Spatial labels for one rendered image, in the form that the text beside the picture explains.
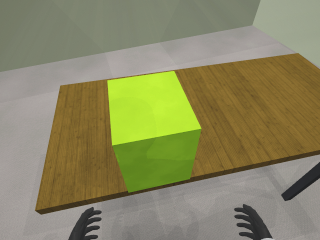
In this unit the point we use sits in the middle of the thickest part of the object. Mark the table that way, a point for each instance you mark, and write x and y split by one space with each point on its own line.
252 113

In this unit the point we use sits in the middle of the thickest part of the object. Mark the carton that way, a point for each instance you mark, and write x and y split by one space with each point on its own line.
154 130

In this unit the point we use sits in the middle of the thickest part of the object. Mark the robot left hand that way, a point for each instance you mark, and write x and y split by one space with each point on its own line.
80 229

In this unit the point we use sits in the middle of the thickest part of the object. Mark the robot right hand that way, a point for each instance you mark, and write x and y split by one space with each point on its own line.
257 226

